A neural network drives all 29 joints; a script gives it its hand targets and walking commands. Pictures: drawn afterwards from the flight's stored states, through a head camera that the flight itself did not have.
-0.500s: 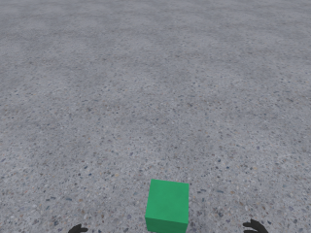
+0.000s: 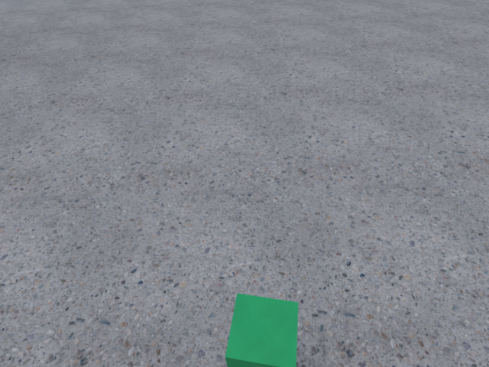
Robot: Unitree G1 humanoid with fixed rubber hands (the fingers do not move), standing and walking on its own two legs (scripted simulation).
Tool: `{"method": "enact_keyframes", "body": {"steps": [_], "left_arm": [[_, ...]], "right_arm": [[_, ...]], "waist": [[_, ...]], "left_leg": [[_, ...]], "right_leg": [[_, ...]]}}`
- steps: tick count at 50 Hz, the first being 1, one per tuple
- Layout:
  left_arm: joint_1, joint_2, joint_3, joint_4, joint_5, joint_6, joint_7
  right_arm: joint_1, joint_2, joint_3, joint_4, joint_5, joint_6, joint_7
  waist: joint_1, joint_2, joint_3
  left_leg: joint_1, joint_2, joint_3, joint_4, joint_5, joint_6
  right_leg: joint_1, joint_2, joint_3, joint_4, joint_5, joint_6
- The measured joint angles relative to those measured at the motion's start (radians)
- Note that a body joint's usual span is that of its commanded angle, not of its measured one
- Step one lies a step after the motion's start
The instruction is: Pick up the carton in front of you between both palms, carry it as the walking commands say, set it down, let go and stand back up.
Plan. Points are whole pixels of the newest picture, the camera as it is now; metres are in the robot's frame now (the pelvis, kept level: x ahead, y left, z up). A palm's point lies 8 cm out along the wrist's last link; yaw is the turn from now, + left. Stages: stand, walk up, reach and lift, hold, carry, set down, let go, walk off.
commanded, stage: stand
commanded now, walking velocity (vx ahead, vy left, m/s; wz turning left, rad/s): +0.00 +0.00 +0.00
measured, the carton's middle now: (263, 341) +0.39 -0.02 -0.64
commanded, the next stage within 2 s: none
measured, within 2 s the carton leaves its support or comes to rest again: neither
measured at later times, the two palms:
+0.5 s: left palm out of the picture -0.04 +0.24 -0.13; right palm out of the picture -0.03 -0.24 -0.13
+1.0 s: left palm out of the picture -0.09 +0.21 -0.13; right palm out of the picture -0.09 -0.22 -0.14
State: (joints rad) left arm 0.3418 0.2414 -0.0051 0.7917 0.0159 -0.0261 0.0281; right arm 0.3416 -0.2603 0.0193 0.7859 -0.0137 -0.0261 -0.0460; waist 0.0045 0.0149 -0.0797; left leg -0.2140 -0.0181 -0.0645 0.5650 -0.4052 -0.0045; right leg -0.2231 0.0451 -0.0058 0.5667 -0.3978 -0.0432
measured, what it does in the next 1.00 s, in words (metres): stands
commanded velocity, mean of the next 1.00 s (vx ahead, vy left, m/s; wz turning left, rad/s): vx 0.00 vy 0.00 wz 0.00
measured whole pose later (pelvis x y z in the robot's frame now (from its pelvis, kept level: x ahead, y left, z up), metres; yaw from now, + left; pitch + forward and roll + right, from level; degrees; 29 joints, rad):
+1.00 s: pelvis -0.04 -0.01 +0.01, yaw +1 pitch -1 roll +0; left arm 0.40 0.15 -0.05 1.11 0.01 -0.01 0.04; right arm 0.37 -0.16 0.06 1.15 -0.01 0.01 -0.05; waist 0.00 0.01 0.00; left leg -0.14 0.00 -0.07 0.47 -0.30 -0.02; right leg -0.15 0.05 -0.02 0.47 -0.30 -0.06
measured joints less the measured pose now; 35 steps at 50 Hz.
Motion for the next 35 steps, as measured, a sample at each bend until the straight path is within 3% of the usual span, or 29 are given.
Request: {"method": "enact_keyframes", "body": {"steps": [35], "left_arm": [[0.053,-0.059,-0.036,0.265,0.0,0.024,0.012]], "right_arm": [[0.027,0.07,0.036,0.305,0.003,0.035,-0.006]], "waist": [[0.001,-0.005,0.079]], "left_leg": [[0.08,0.007,-0.004,-0.089,0.083,-0.008]], "right_leg": [[0.082,-0.003,-0.013,-0.086,0.078,-0.005]]}}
